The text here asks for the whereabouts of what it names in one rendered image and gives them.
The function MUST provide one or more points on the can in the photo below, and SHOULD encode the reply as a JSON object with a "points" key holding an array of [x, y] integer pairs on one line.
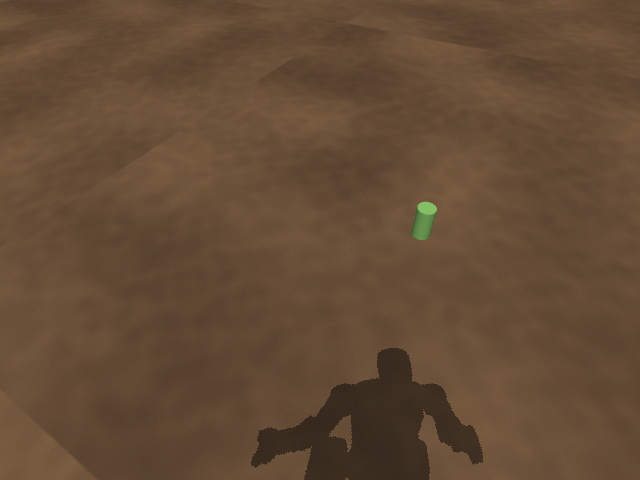
{"points": [[423, 221]]}

